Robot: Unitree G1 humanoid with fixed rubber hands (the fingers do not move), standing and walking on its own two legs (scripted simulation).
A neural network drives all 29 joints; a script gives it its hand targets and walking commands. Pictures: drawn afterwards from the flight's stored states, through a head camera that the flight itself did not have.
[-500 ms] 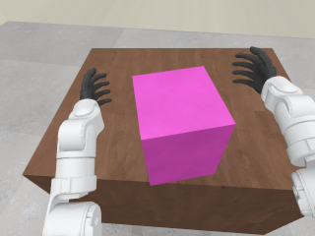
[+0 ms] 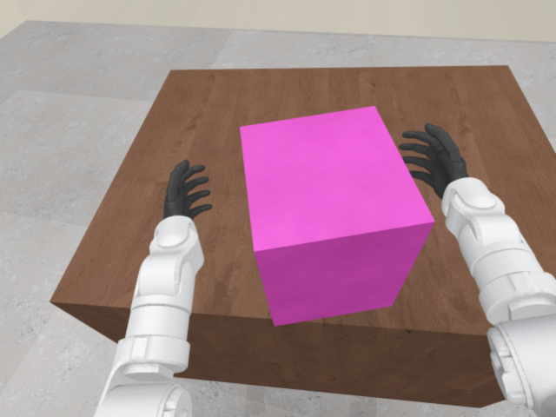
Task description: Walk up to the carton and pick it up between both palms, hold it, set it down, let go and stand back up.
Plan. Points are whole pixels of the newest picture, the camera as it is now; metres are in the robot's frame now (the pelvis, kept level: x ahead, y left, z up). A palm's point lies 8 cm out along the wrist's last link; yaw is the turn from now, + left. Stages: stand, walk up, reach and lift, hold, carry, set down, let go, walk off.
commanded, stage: reach and lift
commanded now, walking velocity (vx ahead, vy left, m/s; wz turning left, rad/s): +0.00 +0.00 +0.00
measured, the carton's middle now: (321, 223) +0.41 +0.03 +0.02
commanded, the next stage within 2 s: none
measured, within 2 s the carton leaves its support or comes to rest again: neither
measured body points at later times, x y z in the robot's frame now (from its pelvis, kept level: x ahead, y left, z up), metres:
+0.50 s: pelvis -0.01 +0.00 -0.01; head +0.07 -0.02 +0.44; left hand +0.37 +0.21 +0.04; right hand +0.49 -0.13 +0.06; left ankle +0.01 +0.16 -0.74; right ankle +0.00 -0.08 -0.74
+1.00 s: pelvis -0.01 -0.01 +0.00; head +0.07 -0.02 +0.44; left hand +0.38 +0.19 +0.05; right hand +0.47 -0.09 +0.06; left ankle +0.01 +0.16 -0.74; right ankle +0.00 -0.08 -0.74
